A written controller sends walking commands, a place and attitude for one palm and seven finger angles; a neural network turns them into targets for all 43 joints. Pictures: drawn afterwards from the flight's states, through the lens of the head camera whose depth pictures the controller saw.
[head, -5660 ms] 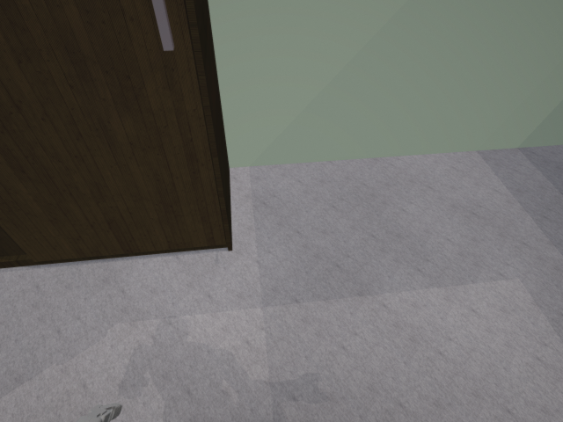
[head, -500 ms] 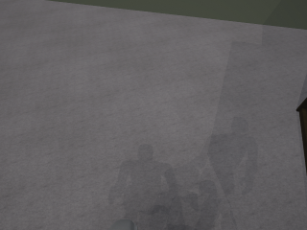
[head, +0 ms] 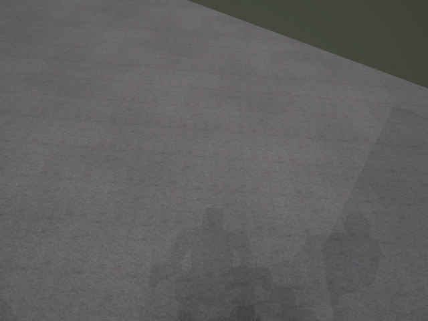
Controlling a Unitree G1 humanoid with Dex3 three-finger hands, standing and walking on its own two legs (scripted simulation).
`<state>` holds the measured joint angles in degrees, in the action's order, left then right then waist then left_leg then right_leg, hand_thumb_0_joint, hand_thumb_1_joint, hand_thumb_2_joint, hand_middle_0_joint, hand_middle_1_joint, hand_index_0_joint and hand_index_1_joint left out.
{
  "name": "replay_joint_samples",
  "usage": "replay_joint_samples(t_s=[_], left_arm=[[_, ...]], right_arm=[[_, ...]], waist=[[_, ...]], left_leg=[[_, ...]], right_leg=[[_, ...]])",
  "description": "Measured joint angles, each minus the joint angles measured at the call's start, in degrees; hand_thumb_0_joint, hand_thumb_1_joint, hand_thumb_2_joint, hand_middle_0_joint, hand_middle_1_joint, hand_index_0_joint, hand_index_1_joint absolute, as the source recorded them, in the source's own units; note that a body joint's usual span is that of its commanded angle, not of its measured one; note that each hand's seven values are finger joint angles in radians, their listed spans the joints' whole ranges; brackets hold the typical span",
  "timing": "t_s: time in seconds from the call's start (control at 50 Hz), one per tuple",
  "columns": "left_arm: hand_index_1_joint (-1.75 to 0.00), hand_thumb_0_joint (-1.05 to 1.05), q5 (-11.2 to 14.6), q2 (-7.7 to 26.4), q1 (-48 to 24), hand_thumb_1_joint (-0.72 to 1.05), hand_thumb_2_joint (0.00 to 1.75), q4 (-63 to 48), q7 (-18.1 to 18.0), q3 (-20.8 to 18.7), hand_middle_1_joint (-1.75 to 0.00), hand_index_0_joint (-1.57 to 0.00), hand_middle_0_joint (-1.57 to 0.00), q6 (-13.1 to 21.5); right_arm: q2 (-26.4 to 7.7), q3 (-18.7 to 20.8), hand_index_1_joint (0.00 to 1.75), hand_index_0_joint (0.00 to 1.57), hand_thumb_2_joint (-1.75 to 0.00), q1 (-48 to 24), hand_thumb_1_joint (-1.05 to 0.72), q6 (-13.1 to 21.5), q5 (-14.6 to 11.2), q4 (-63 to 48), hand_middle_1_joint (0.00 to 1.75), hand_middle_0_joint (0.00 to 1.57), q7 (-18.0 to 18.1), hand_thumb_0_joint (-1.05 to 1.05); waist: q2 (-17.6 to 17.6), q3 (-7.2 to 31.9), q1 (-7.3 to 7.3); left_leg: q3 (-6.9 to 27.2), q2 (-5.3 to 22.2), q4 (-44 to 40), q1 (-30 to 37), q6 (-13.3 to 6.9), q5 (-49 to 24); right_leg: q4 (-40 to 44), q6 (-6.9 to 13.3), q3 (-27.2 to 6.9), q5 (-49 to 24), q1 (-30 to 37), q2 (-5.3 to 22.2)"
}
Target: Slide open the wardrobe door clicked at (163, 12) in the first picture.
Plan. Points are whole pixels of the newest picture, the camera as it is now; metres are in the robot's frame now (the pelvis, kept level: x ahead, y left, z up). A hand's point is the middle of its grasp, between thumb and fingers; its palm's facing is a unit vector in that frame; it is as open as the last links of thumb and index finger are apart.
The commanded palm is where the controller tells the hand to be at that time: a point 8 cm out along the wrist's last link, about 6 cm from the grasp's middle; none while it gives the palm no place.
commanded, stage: walk to a spot facing it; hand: right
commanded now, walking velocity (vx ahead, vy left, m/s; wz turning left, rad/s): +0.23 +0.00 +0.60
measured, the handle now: out of the picture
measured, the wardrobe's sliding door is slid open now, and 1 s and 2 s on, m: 0.00 0.00 0.00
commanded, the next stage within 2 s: turn to face it in 0.72 s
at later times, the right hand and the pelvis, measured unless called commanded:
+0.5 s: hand out of the picture +0.16 -0.27 -0.18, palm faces -0.22 +0.96 -0.19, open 7.4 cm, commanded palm none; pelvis +0.08 -0.07 +0.00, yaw +18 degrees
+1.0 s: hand (248, 239) +0.34 -0.07 -0.15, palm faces -0.54 +0.81 -0.23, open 7.4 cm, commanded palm none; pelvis +0.14 +0.01 -0.01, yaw +31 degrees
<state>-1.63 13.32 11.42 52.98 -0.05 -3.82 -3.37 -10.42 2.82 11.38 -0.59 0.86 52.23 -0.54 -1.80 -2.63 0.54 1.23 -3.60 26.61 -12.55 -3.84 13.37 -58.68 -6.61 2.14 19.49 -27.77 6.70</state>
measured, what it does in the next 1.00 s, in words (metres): walks ahead, turning left: right foot, then left foot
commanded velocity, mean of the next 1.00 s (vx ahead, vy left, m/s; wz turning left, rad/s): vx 0.05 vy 0.00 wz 0.35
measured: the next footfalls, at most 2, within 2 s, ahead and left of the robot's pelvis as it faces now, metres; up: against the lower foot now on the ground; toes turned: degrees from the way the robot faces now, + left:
right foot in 0.22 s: +0.10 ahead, -0.14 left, +0.00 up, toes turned +4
left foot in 0.78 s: +0.14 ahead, +0.10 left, +0.00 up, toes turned +35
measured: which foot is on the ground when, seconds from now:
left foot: down 0.00-0.24, up 0.26-0.76, down 0.78-1.00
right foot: up 0.00-0.20, down 0.22-0.78, up 0.80-1.00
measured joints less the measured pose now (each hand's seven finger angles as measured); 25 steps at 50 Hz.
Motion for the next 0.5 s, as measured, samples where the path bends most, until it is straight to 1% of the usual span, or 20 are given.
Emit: replay_joint_samples(t_s=[0.06, 0.14, 0.18, 0.22, 0.24, 0.26, 0.28, 0.3, 0.34, 0.38, 0.44, 0.5], left_arm=[[-0.3, 0.0, 0.1, 0.1, -1.0, 0.91, 0.9, -0.4, 0.3, 0.0, -0.3, -0.2, -0.2, 0.3], [-0.3, 0.0, 0.4, 0.0, -2.2, 0.91, 0.9, -1.3, 0.4, 0.1, -0.3, -0.2, -0.2, 1.0], [-0.3, 0.0, 0.6, -0.3, -2.8, 0.91, 0.9, -2.0, 0.3, 0.2, -0.3, -0.2, -0.2, 1.6], [-0.3, 0.0, 0.9, -0.6, -3.0, 0.91, 0.9, -2.8, 0.0, 0.7, -0.3, -0.2, -0.2, 2.7], [-0.3, 0.0, 0.9, -0.8, -3.1, 0.91, 0.9, -3.1, -0.3, 1.0, -0.3, -0.2, -0.2, 3.5], [-0.3, 0.0, 0.8, -1.1, -3.0, 0.91, 0.9, -3.4, -0.4, 1.3, -0.3, -0.2, -0.2, 4.0], [-0.3, 0.0, 0.7, -1.3, -2.7, 0.91, 0.9, -3.6, -0.4, 1.6, -0.3, -0.2, -0.2, 4.3], [-0.3, 0.0, 0.6, -1.5, -2.2, 0.91, 0.9, -3.7, -0.5, 1.9, -0.3, -0.2, -0.2, 4.4], [-0.3, 0.0, 0.5, -2.1, -0.8, 0.91, 0.9, -3.3, -0.9, 2.3, -0.3, -0.21, -0.2, 4.3], [-0.3, 0.0, 0.6, -2.8, 0.7, 0.91, 0.9, -2.4, -1.3, 2.6, -0.3, -0.21, -0.2, 4.3], [-0.3, 0.0, 0.8, -3.7, 3.0, 0.91, 0.9, -0.7, -1.8, 3.0, -0.3, -0.21, -0.2, 4.6], [-0.3, 0.0, 0.9, -4.7, 5.4, 0.91, 0.9, 1.0, -2.1, 3.1, -0.3, -0.21, -0.2, 4.6]], right_arm=[[0.0, 0.0, 0.3, 0.2, -0.89, 2.2, -0.9, 0.4, 0.2, 0.8, 0.3, 0.2, -0.3, 0.0], [-0.6, 0.3, 0.3, 0.2, -0.89, 5.4, -0.9, 0.4, 0.4, 2.1, 0.3, 0.2, -0.4, 0.0], [-1.2, 0.6, 0.3, 0.2, -0.89, 6.8, -0.9, 0.1, 0.4, 2.8, 0.3, 0.2, -0.4, 0.0], [-1.9, 1.0, 0.3, 0.2, -0.89, 8.3, -0.9, -0.3, 0.3, 3.4, 0.3, 0.2, -0.4, 0.0], [-2.3, 1.2, 0.3, 0.2, -0.89, 8.9, -0.9, -0.7, 0.1, 3.8, 0.3, 0.2, -0.4, 0.0], [-2.6, 1.5, 0.3, 0.2, -0.89, 9.1, -0.9, -1.2, -0.1, 4.4, 0.3, 0.2, -0.5, 0.0], [-2.8, 1.7, 0.3, 0.2, -0.89, 9.3, -0.91, -1.7, 0.0, 4.9, 0.3, 0.2, -0.7, 0.01], [-2.9, 1.9, 0.3, 0.2, -0.89, 9.3, -0.91, -2.2, 0.3, 5.4, 0.3, 0.2, -0.9, 0.01], [-3.4, 2.4, 0.3, 0.2, -0.89, 9.0, -0.91, -2.7, 0.8, 5.8, 0.3, 0.2, -1.6, 0.01], [-4.0, 2.9, 0.3, 0.2, -0.89, 8.1, -0.91, -2.7, 0.9, 5.5, 0.3, 0.2, -1.9, 0.01], [-4.6, 3.4, 0.3, 0.2, -0.89, 6.4, -0.91, -2.5, 0.9, 4.5, 0.3, 0.2, -1.5, 0.01], [-4.7, 3.7, 0.3, 0.2, -0.89, 4.4, -0.91, -2.8, 0.8, 3.6, 0.3, 0.19, -1.0, 0.0]], waist=[[0.5, 0.6, -1.25], [1.9, 1.1, -2.99], [2.9, 1.3, -3.8], [3.8, 1.5, -4.26], [4.4, 1.5, -4.15], [4.9, 1.4, -4.09], [4.9, 1.4, -4.01], [4.8, 1.5, -3.88], [4.4, 1.6, -3.4], [4.2, 1.2, -3.08], [4.0, 0.2, -2.66], [3.7, -0.7, -2.03]], left_leg=[[1.5, -0.7, -0.9, 0.4, 0.3, -0.4], [3.7, -1.0, -1.2, 0.7, 1.2, -0.2], [5.1, -1.1, -0.6, 0.6, 1.9, 0.3], [6.7, -1.3, 1.8, -0.3, 2.8, 1.8], [7.3, -1.4, 4.6, -1.4, 2.9, 4.2], [7.0, -1.3, 9.5, -3.1, 3.1, 8.4], [5.6, -1.1, 15.5, -5.3, 3.5, 11.5], [3.9, -0.6, 21.1, -7.5, 3.9, 12.3], [1.1, 0.8, 30.2, -11.5, 4.8, 10.3], [-0.2, 2.5, 36.0, -14.7, 5.7, 6.6], [-0.3, 3.8, 40.9, -18.1, 6.8, 3.5], [-0.5, 4.6, 42.6, -19.9, 7.6, 2.3]], right_leg=[[4.2, 0.4, -0.1, 1.1, 1.6, -1.0], [11.4, 1.4, -0.1, 3.2, 4.5, -3.1], [16.5, 2.1, 0.0, 3.8, 6.8, -4.2], [24.7, 2.8, 0.6, 1.4, 10.8, -5.1], [27.0, 4.6, 1.4, -2.6, 11.8, -5.3], [26.5, 6.3, 2.4, -3.9, 12.1, -5.3], [25.9, 7.7, 3.5, -3.2, 12.6, -4.9], [26.2, 8.5, 4.5, -2.4, 13.6, -4.4], [28.6, 9.0, 6.0, -1.7, 16.1, -3.6], [31.5, 8.9, 7.5, -2.5, 18.4, -3.2], [33.8, 8.8, 9.5, -2.6, 20.8, -2.7], [34.0, 8.8, 11.5, -1.5, 22.0, -2.2]])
